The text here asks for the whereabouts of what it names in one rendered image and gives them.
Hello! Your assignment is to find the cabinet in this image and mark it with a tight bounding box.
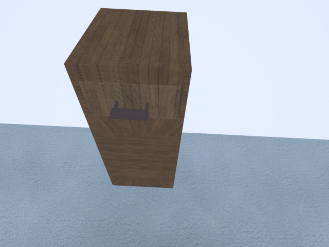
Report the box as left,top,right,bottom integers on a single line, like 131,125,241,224
64,8,192,188

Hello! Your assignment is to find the drawer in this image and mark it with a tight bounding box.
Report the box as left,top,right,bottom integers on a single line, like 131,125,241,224
79,81,181,119

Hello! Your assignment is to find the handle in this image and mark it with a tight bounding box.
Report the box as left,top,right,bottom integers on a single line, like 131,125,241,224
110,101,149,121

